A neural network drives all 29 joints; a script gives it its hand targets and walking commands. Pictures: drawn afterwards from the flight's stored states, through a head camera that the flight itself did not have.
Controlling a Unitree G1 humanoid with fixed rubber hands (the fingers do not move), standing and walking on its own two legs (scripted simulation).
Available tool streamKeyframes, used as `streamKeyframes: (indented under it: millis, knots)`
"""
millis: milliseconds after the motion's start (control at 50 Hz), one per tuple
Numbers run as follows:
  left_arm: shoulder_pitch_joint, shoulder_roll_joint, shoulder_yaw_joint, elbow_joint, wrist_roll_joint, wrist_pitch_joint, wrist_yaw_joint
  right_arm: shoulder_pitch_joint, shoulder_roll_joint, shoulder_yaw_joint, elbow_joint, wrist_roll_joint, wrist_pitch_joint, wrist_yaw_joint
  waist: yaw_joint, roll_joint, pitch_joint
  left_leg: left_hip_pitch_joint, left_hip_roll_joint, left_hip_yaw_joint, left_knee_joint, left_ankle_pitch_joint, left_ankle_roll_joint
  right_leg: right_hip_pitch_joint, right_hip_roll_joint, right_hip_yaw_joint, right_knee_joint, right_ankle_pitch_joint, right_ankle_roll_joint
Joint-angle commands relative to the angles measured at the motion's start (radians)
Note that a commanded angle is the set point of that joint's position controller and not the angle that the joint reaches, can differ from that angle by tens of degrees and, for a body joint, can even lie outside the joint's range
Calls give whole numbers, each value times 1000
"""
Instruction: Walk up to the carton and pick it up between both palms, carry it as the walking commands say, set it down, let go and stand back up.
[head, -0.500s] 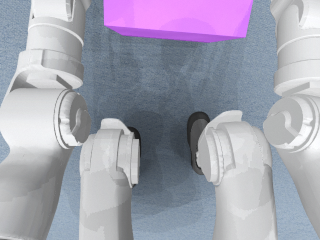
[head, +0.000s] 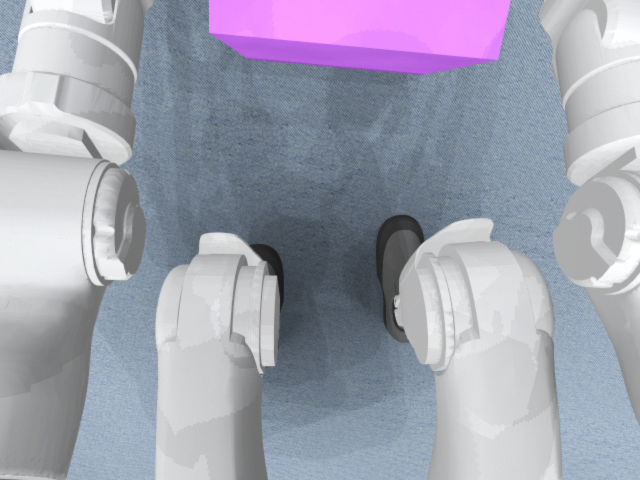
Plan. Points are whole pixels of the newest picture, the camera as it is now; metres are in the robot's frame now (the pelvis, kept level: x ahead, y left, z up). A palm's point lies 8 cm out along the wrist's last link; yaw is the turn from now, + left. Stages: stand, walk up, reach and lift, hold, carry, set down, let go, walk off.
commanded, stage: set down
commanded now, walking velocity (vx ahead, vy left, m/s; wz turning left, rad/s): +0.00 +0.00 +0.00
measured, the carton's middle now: out of the picture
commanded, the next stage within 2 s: let go in 1.58 s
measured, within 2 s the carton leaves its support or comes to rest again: neither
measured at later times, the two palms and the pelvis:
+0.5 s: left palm out of the picture +0.60 +0.15 -0.11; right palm out of the picture +0.55 -0.24 -0.12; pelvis -0.01 -0.01 +0.03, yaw +0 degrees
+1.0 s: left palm out of the picture +0.61 +0.16 +0.03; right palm out of the picture +0.56 -0.25 +0.02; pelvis -0.02 -0.01 +0.14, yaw +0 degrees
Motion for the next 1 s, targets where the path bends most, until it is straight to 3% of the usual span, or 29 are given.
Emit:
streamKeyframes:
  millis: [0,80,120,140,160,220,260,340,360,380,420,440,480,500,540,580,600,620,660,680,700,760,800,840,880,900,940,960,980]
  knots:
    - [-321,101,-47,-27,-47,-33,-9,-251,-215,10,11,35,-37,8,-103,108,-1190,543,66,-47,-195,453,-30,499,-8,-46,-67,428,-20]
    - [-297,95,-25,-25,-36,-33,-34,-276,-164,38,-39,65,-41,28,-60,55,-1108,392,67,-19,-187,459,-28,520,3,-14,-99,481,-15]
    - [-309,148,-60,-36,-54,-23,-41,-227,-219,-17,27,47,-33,27,-110,88,-1122,475,91,-51,-207,376,-21,486,-19,-47,-76,378,-20]
    - [-427,128,-76,-126,-79,-40,-38,-325,-244,1,-93,55,-43,26,-135,111,-1223,602,89,-56,-188,413,-21,453,-10,-47,-104,372,-23]
    - [-410,121,-63,-118,-68,-33,-39,-289,-192,53,-46,91,-35,33,-67,103,-1253,579,88,-39,-177,452,-23,540,-15,-23,-95,426,-27]
    - [-317,187,-28,31,-48,-12,-25,-339,-250,58,-147,94,-33,19,-47,98,-1304,634,83,-34,-196,435,-15,521,-12,-63,-110,395,-1]
    - [-440,224,-13,-184,-57,-35,-23,-304,-205,54,-151,99,-26,5,-82,76,-1447,611,73,-4,-192,426,-11,660,0,-46,-120,446,-11]
    - [-380,253,12,-214,-55,2,-3,-305,-218,87,-235,104,13,-32,-51,46,-1640,594,62,20,-229,411,-2,874,6,-25,-137,515,-21]
    - [-407,174,-54,-285,-91,16,-15,-299,-260,58,-309,86,20,-38,-99,130,-1729,721,48,33,-227,487,-7,847,16,-51,-162,536,-22]
    - [-338,261,27,-227,-25,10,-5,-272,-217,54,-316,105,22,-46,-48,108,-1722,692,53,41,-245,466,-7,851,19,-59,-173,528,-12]
    - [-315,237,38,-163,-48,28,-9,-282,-194,90,-247,80,49,-36,-49,-41,-1574,530,45,30,-296,376,14,817,10,-66,-194,459,-2]
    - [-371,248,54,-231,-61,32,-13,-216,-193,54,-220,64,60,-41,-75,-4,-1574,558,43,49,-286,389,4,819,13,-46,-219,450,-6]
    - [-381,266,60,-369,-35,33,-2,-271,-240,31,-419,65,58,-55,-73,17,-1806,690,34,38,-309,437,1,905,31,-62,-226,506,-15]
    - [-296,225,52,-151,-39,59,-10,-262,-203,83,-301,85,80,-43,-22,11,-1617,570,32,48,-349,379,9,830,25,-60,-250,451,-16]
    - [-265,156,36,-87,-45,68,-32,-285,-128,114,-282,107,95,-20,0,-2,-1570,587,19,45,-384,411,12,802,23,-62,-269,454,-6]
    - [-311,253,101,-248,-33,48,-32,-246,-148,60,-396,78,85,-28,-10,-21,-1692,592,22,49,-372,426,23,901,25,-41,-286,516,-10]
    - [-377,239,78,-397,-47,31,-13,-294,-194,38,-489,61,73,-43,-60,-22,-1832,722,18,27,-376,544,10,886,37,-75,-267,582,-6]
    - [-379,171,18,-289,-56,64,-28,-320,-221,37,-423,63,95,-39,-84,40,-1803,724,26,36,-410,468,-2,848,37,-81,-317,500,-16]
    - [-395,296,68,-181,-28,114,-34,-313,-211,63,-378,75,152,-39,-33,17,-1732,697,27,37,-469,325,22,888,32,-69,-370,377,-9]
    - [-363,194,17,-151,-56,134,-42,-211,-199,53,-218,69,165,-20,-108,72,-1607,674,37,33,-505,243,3,799,28,-79,-400,302,-33]
    - [-365,241,74,-226,-10,117,-39,-190,-171,52,-247,59,173,-14,-42,82,-1645,732,23,62,-504,278,-1,805,34,-65,-416,305,-19]
    - [-348,280,89,-388,-17,122,-25,-265,-188,57,-513,75,161,-35,-43,15,-2012,875,13,40,-525,462,16,1031,47,-65,-444,522,-15]
    - [-397,292,101,-151,1,164,-27,-280,-277,-2,-234,23,205,-37,-62,47,-1701,715,20,45,-566,254,8,842,33,-77,-446,288,-17]
    - [-494,296,85,-549,-50,153,-23,-348,-245,16,-627,76,189,-46,-86,38,-2064,933,2,50,-591,425,5,1078,60,-85,-501,476,-12]
    - [-367,237,64,-219,-43,197,-39,-306,-216,48,-385,74,235,-26,-75,36,-1835,915,12,40,-643,332,9,936,49,-94,-571,326,-20]
    - [-353,289,106,-237,10,204,-40,-254,-226,19,-361,68,248,-24,-34,115,-1808,902,15,47,-660,321,-3,928,42,-59,-586,332,-22]
    - [-422,287,102,-553,-42,185,-38,-351,-236,54,-672,85,227,-33,-54,7,-2119,1017,-4,49,-665,479,15,1188,60,-59,-601,533,-5]
    - [-394,273,112,-356,-29,195,-35,-293,-239,49,-440,80,240,-25,-72,1,-1953,892,2,48,-694,390,13,1114,49,-62,-609,463,-6]
    - [-324,256,109,-322,-18,207,-56,-269,-188,118,-509,108,256,-12,4,11,-1945,942,8,52,-717,428,15,1163,46,-38,-652,487,-7]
